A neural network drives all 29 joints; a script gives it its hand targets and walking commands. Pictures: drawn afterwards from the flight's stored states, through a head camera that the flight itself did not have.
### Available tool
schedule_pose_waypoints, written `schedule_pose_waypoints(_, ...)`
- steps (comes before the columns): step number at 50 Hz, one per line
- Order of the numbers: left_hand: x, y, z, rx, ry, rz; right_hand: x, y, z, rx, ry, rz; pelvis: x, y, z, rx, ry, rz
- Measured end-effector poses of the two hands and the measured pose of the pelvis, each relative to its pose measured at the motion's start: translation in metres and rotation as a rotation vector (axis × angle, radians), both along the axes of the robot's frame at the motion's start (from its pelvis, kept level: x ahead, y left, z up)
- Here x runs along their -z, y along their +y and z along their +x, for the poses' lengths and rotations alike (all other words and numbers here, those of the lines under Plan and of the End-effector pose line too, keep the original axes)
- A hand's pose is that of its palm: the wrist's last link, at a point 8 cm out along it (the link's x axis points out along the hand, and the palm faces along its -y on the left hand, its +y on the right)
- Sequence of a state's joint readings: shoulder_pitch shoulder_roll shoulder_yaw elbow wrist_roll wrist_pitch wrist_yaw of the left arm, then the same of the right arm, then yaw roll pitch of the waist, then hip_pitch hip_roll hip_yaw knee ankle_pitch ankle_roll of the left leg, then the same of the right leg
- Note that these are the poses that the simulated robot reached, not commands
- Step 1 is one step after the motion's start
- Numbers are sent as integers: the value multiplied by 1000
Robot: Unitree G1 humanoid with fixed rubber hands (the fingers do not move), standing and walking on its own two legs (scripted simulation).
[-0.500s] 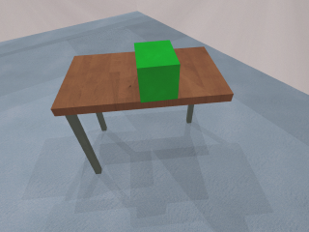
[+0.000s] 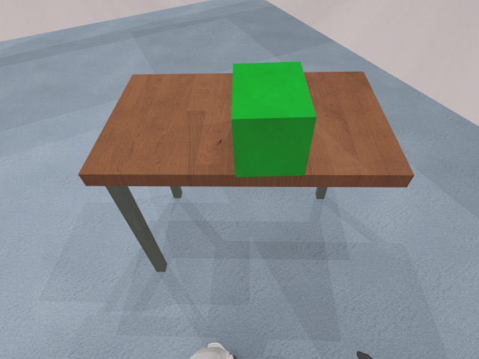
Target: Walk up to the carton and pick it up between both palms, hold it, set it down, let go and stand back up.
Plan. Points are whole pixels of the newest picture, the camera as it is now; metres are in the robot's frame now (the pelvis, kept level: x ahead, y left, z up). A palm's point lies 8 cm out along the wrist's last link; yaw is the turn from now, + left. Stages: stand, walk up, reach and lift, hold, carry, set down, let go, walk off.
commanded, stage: walk up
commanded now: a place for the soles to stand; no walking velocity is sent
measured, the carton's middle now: (268, 118) +0.68 -0.01 +0.01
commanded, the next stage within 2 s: none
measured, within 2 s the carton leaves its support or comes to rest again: neither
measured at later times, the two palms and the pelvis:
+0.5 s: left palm (173, 261) +0.34 +0.20 -0.12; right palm out of the picture +0.15 -0.19 -0.11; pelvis +0.21 +0.02 +0.00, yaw -2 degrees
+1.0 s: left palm (161, 250) +0.38 +0.24 -0.14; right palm (363, 268) +0.34 -0.21 -0.12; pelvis +0.23 +0.00 -0.02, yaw +1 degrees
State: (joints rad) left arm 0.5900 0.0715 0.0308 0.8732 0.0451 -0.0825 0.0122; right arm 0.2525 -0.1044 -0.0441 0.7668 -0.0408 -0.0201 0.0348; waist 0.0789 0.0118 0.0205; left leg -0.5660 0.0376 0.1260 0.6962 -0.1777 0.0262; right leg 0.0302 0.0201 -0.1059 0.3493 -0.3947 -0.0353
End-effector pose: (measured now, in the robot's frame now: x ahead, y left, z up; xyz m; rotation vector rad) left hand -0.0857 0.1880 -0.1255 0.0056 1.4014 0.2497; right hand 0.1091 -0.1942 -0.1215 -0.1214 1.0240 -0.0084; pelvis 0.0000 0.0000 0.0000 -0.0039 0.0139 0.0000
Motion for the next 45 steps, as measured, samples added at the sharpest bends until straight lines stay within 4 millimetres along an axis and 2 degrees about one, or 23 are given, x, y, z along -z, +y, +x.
schedule_pose_waypoints(4, 19, 21, 31, 3, 62, -11, 4, 26, 75, -29, -95, -2, 18, 13, 50, 11, 16, 6)
schedule_pose_waypoints(6, 25, 33, 58, 30, 81, -14, 4, 31, 98, -18, -128, -20, 23, 20, 69, 15, 8, 17)
schedule_pose_waypoints(7, 25, 39, 77, 46, 73, -14, 2, 30, 103, 4, -135, -33, 21, 23, 77, 19, 2, 2)
schedule_pose_waypoints(10, 15, 56, 150, 116, -23, 2, -10, 19, 98, 99, -105, -80, 8, 32, 104, 32, -20, -44)
schedule_pose_waypoints(13, 4, 69, 234, 173, -181, 19, -22, 6, 78, 177, -30, -128, -6, 35, 130, 23, -36, -59)
schedule_pose_waypoints(16, -4, 70, 307, 203, -318, 15, -28, -6, 58, 221, 62, -167, -11, 35, 153, 27, -50, -56)
schedule_pose_waypoints(19, -8, 58, 360, 227, -390, 1, -30, -8, 40, 267, 153, -173, -12, 32, 174, 29, -47, -45)
schedule_pose_waypoints(23, -8, 29, 411, 265, -424, -28, -20, 1, 33, 282, 277, -133, -9, 27, 198, 34, -26, -17)
schedule_pose_waypoints(27, 4, -2, 445, 308, -406, -44, 2, 7, 49, 277, 335, -77, 4, 20, 221, 33, -4, 24)
schedule_pose_waypoints(31, 10, -13, 458, 325, -363, -35, 19, 3, 85, 270, 334, -50, 11, 13, 239, 46, -1, 2)
schedule_pose_waypoints(34, 7, -7, 460, 267, -349, -12, 15, -1, 121, 226, 290, -52, 6, 4, 248, 27, -10, 37)
schedule_pose_waypoints(40, -8, 18, 459, 206, -370, 56, 2, -30, 195, 170, 122, -114, -2, 1, 253, 24, -21, 53)
schedule_pose_waypoints(45, -3, 41, 461, 203, -385, 86, -3, -29, 230, 154, 1, -147, 8, 2, 243, -2, -22, 23)
